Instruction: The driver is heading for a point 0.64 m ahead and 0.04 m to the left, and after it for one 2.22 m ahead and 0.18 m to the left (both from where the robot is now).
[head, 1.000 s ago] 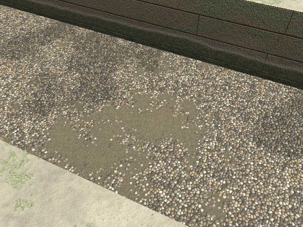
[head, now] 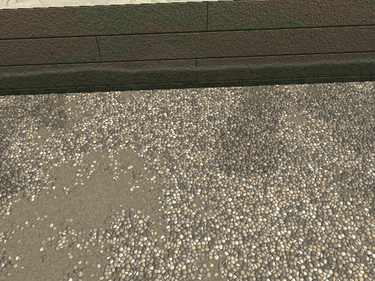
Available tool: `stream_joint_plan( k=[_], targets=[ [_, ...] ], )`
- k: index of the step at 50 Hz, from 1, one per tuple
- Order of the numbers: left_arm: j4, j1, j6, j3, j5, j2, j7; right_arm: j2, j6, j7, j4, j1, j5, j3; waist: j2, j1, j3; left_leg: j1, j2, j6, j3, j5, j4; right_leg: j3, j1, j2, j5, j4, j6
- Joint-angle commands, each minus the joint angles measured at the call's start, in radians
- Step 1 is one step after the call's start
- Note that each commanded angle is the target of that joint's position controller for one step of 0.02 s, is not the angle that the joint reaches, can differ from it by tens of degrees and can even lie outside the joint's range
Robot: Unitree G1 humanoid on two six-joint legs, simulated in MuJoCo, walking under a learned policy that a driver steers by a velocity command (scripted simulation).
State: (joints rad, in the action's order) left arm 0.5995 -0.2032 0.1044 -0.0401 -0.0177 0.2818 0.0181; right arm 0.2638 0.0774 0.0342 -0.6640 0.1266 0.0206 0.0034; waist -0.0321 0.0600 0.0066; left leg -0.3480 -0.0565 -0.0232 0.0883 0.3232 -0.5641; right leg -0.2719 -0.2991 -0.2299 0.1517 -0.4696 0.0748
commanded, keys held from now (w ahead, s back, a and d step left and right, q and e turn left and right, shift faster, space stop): e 0.16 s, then no key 0.24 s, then w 0.56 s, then no key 0.04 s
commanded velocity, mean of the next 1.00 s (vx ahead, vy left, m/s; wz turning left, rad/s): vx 0.21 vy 0.00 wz -0.23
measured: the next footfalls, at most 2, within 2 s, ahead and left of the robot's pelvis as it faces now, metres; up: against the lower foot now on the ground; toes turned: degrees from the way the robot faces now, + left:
right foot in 0.42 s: +0.00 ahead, -0.12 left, +0.00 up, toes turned -7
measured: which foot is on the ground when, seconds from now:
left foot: down 0.00-1.00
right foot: down 0.00-0.02, up 0.04-0.40, down 0.42-1.00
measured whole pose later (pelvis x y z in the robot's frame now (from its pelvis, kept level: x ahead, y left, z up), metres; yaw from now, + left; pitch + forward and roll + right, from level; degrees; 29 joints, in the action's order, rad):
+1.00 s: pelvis +0.03 -0.01 -0.01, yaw -10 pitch -1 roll +0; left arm 0.66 -0.13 0.06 0.04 -0.01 0.20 0.04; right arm 0.19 0.04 0.00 -0.61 0.23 0.02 0.03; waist 0.00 0.00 -0.02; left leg -0.27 -0.04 0.03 0.01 0.37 -0.66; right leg -0.09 -0.18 -0.04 0.44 -0.65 0.02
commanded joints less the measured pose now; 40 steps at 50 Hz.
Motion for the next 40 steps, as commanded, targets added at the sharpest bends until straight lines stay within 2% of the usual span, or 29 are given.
stream_joint_plan(
  k=[1, 2, 3, 4, 5, 6, 8, 9, 11, 12, 13, 14, 17, 18, 19, 20, 21, 22, 23, 24, 26, 28, 32, 34, 37, 38, 40],
  targets=[
    [-0.089, 0.074, -0.021, -0.025, 0.043, 0.085, -0.004, 0.072, -0.030, 0.012, 0.058, 0.082, 0.012, -0.023, -0.003, -0.054, -0.163, 0.463, 0.158, 0.088, 0.094, -0.160, 0.184, -0.219, -0.202, 0.208, 0.349, -0.055, 0.000],
    [-0.118, 0.128, -0.022, -0.028, 0.073, 0.074, -0.008, 0.137, -0.033, 0.015, 0.088, 0.065, 0.010, -0.033, -0.227, -0.099, -0.125, 0.482, 0.347, 0.184, 0.298, -0.403, 0.223, 0.024, -0.390, 0.050, 0.510, -0.340, -0.068],
    [-0.099, 0.118, -0.027, -0.050, 0.029, 0.150, -0.004, 0.150, -0.038, 0.012, 0.088, 0.094, 0.003, -0.038, -0.138, -0.106, -0.099, 0.349, 0.419, 0.267, 0.355, -0.648, 0.211, 0.067, -0.377, 0.041, 0.503, -0.560, -0.108],
    [-0.075, 0.099, -0.036, -0.058, 0.022, 0.166, -0.008, 0.119, -0.040, 0.009, 0.100, 0.079, 0.000, -0.027, -0.056, -0.064, -0.093, 0.264, 0.408, 0.301, 0.303, -0.715, 0.217, 0.075, -0.331, 0.059, 0.441, -0.677, -0.122],
    [-0.062, 0.086, -0.033, -0.061, 0.026, 0.164, -0.013, 0.099, -0.045, 0.008, 0.109, 0.044, -0.001, -0.021, -0.012, -0.035, -0.083, 0.198, 0.364, 0.282, 0.228, -0.674, 0.230, 0.085, -0.299, 0.074, 0.374, -0.738, -0.131],
    [-0.059, 0.099, -0.027, -0.060, 0.027, 0.160, -0.013, 0.093, -0.053, 0.007, 0.118, 0.018, -0.002, -0.017, -0.005, -0.011, -0.094, 0.192, 0.329, 0.259, 0.175, -0.656, 0.225, 0.095, -0.299, 0.087, 0.327, -0.778, -0.136],
    [-0.017, 0.043, -0.010, -0.066, 0.014, 0.164, -0.003, 0.081, -0.064, -0.004, 0.124, 0.009, -0.010, -0.013, -0.053, -0.002, -0.109, 0.168, 0.274, 0.221, 0.078, -0.744, 0.199, 0.126, -0.284, 0.093, 0.287, -0.842, -0.145],
    [-0.009, 0.025, -0.002, -0.064, 0.016, 0.155, 0.012, 0.084, -0.069, -0.014, 0.122, 0.027, -0.006, -0.012, -0.062, 0.003, -0.119, 0.148, 0.268, 0.213, 0.053, -0.758, 0.190, 0.113, -0.255, 0.099, 0.276, -0.805, -0.147],
    [-0.012, 0.068, 0.014, -0.054, 0.021, 0.136, 0.020, 0.085, -0.070, -0.024, 0.104, 0.070, -0.002, -0.013, -0.080, -0.019, -0.113, 0.170, 0.261, 0.215, 0.043, -0.682, 0.191, 0.116, -0.272, 0.102, 0.275, -0.748, -0.151],
    [-0.010, 0.082, 0.020, -0.048, 0.023, 0.127, 0.021, 0.086, -0.067, -0.027, 0.098, 0.081, 0.000, -0.015, -0.086, -0.026, -0.113, 0.186, 0.260, 0.217, 0.043, -0.612, 0.194, 0.115, -0.275, 0.109, 0.280, -0.694, -0.152],
    [0.002, 0.079, 0.026, -0.039, 0.037, 0.110, 0.018, 0.083, -0.055, -0.031, 0.097, 0.091, -0.003, -0.017, -0.102, -0.043, -0.139, 0.225, 0.254, 0.216, 0.063, -0.430, 0.210, 0.109, -0.263, 0.131, 0.278, -0.641, -0.155],
    [0.000, 0.096, 0.031, -0.033, 0.043, 0.102, 0.018, 0.073, -0.049, -0.035, 0.098, 0.081, -0.003, -0.016, -0.106, -0.047, -0.119, 0.208, 0.251, 0.214, 0.067, -0.284, 0.236, 0.114, -0.246, 0.146, 0.282, -0.558, -0.162],
    [-0.005, 0.133, 0.034, -0.011, 0.039, 0.078, 0.017, 0.080, -0.026, -0.048, 0.092, 0.075, 0.004, -0.026, -0.145, -0.066, -0.064, 0.121, 0.233, 0.215, 0.068, -0.004, 0.279, 0.189, -0.105, 0.174, 0.349, -0.245, -0.139],
    [-0.002, 0.131, 0.030, -0.005, 0.036, 0.076, 0.016, 0.086, -0.017, -0.051, 0.089, 0.086, 0.002, -0.032, -0.164, -0.078, -0.053, 0.104, 0.227, 0.213, 0.078, 0.047, 0.285, 0.226, -0.060, 0.170, 0.333, -0.162, -0.125],
    [0.008, 0.104, 0.024, 0.000, 0.032, 0.069, 0.016, 0.089, -0.008, -0.055, 0.086, 0.088, -0.004, -0.036, -0.163, -0.069, -0.051, 0.090, 0.222, 0.202, 0.088, 0.084, 0.286, 0.252, 0.000, 0.169, 0.255, -0.056, -0.107],
    [0.020, 0.067, 0.020, 0.012, 0.024, 0.047, 0.016, 0.096, 0.003, -0.058, 0.082, 0.089, -0.013, -0.042, -0.137, -0.046, -0.044, 0.047, 0.220, 0.172, 0.089, 0.109, 0.292, 0.267, 0.095, 0.178, 0.107, 0.083, -0.082],
    [0.021, 0.059, 0.012, 0.029, 0.005, 0.028, 0.014, 0.084, 0.005, -0.058, 0.075, 0.108, -0.017, -0.042, -0.093, -0.046, -0.060, -0.013, 0.214, 0.119, 0.089, 0.200, 0.320, 0.202, 0.202, 0.215, 0.053, 0.159, -0.059],
    [0.015, 0.076, -0.004, 0.022, -0.004, 0.079, 0.013, 0.054, -0.005, -0.063, 0.096, 0.081, -0.034, -0.033, 0.041, -0.050, -0.058, -0.046, 0.154, 0.061, 0.021, 0.211, 0.275, 0.052, 0.172, 0.295, 0.194, 0.147, -0.028],
    [0.023, 0.118, -0.019, 0.012, 0.009, 0.112, 0.014, 0.014, -0.016, -0.067, 0.114, 0.039, -0.036, -0.019, 0.185, -0.065, -0.035, 0.050, 0.083, 0.026, -0.088, 0.086, 0.184, -0.025, -0.002, 0.321, 0.430, 0.215, -0.005],
    [0.017, 0.148, -0.028, 0.020, 0.008, 0.094, 0.015, 0.009, -0.024, -0.071, 0.119, 0.011, -0.030, -0.015, 0.201, -0.069, -0.015, 0.095, 0.059, 0.020, -0.110, 0.021, 0.122, -0.051, -0.059, 0.326, 0.522, 0.262, -0.006],
    [0.013, 0.168, -0.037, 0.024, 0.006, 0.091, 0.025, 0.003, -0.033, -0.073, 0.105, 0.039, -0.023, -0.016, 0.189, -0.081, -0.003, 0.118, 0.033, 0.019, -0.125, -0.031, 0.072, -0.041, -0.081, 0.309, 0.494, 0.262, -0.015],
    [0.014, 0.161, -0.044, 0.028, 0.016, 0.073, 0.023, 0.003, -0.039, -0.067, 0.100, 0.076, -0.012, -0.016, 0.184, -0.087, -0.021, 0.128, 0.029, 0.026, -0.126, -0.029, 0.056, -0.016, -0.063, 0.291, 0.455, 0.230, -0.011],
    [-0.002, 0.173, -0.047, 0.038, 0.024, 0.040, 0.015, -0.010, -0.042, -0.055, 0.117, 0.064, -0.013, -0.009, 0.133, -0.085, -0.008, 0.146, 0.037, 0.032, -0.107, 0.017, 0.038, 0.016, -0.096, 0.266, 0.434, 0.171, -0.019],
    [-0.011, 0.178, -0.047, 0.041, 0.022, 0.027, 0.014, -0.007, -0.043, -0.050, 0.124, 0.064, -0.014, -0.008, 0.079, -0.083, 0.012, 0.137, 0.052, 0.044, -0.066, 0.069, 0.061, 0.054, -0.106, 0.238, 0.380, 0.111, -0.027],
    [-0.026, 0.159, -0.052, 0.053, 0.012, -0.006, 0.011, 0.029, -0.046, -0.050, 0.129, 0.057, -0.014, -0.011, -0.075, -0.063, 0.017, 0.090, 0.113, 0.091, 0.066, 0.219, 0.170, 0.160, -0.071, 0.187, 0.237, -0.042, -0.043],
    [-0.030, 0.156, -0.055, 0.056, 0.007, -0.008, 0.010, 0.031, -0.046, -0.051, 0.133, 0.047, -0.017, -0.012, -0.094, -0.060, 0.014, 0.085, 0.133, 0.110, 0.105, 0.236, 0.194, 0.183, -0.061, 0.184, 0.200, -0.073, -0.048],
    [-0.029, 0.149, -0.069, 0.055, 0.004, -0.001, 0.006, 0.031, -0.047, -0.049, 0.141, 0.036, -0.017, -0.012, -0.079, -0.060, -0.003, 0.097, 0.141, 0.129, 0.125, 0.209, 0.194, 0.198, -0.039, 0.191, 0.163, -0.079, -0.055]
  ],
)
